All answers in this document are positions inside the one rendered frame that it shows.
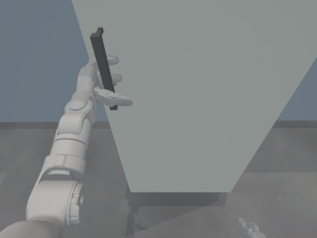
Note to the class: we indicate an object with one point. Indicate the handle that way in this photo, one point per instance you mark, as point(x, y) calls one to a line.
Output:
point(102, 62)

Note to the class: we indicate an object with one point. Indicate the robot left hand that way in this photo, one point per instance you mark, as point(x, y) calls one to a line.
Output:
point(89, 80)

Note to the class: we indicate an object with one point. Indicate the left robot forearm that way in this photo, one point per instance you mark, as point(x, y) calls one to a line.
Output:
point(67, 157)

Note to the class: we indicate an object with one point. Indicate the robot left upper arm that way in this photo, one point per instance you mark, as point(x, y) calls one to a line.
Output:
point(55, 206)

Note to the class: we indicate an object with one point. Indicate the fridge door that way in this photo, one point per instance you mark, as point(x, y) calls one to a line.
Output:
point(208, 79)

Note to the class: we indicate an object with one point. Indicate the robot right hand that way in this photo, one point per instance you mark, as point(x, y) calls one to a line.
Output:
point(251, 228)

